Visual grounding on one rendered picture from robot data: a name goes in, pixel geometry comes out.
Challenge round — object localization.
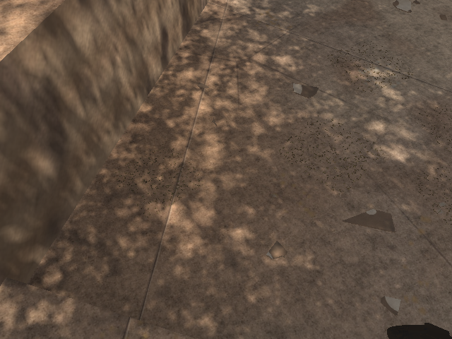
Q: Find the robot right hand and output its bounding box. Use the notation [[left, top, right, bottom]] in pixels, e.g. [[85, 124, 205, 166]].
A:
[[387, 323, 452, 339]]

